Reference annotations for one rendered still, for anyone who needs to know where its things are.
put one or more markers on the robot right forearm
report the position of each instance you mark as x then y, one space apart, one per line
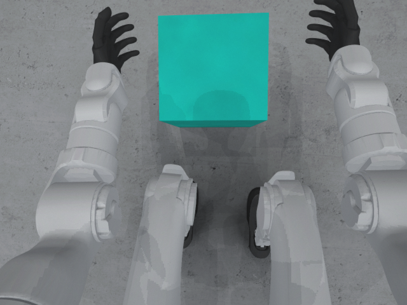
366 119

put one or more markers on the left robot shin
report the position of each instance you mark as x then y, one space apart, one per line
151 186

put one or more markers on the robot left hand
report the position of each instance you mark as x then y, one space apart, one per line
104 47

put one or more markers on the carton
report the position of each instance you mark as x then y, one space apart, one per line
213 69

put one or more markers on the robot right hand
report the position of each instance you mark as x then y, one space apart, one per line
345 29

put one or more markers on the left robot upper arm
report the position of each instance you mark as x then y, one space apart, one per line
74 219

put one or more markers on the right robot upper arm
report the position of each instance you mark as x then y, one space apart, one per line
374 202

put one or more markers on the robot left forearm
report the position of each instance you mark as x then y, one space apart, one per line
90 155

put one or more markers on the left robot thigh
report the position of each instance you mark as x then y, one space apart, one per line
155 272

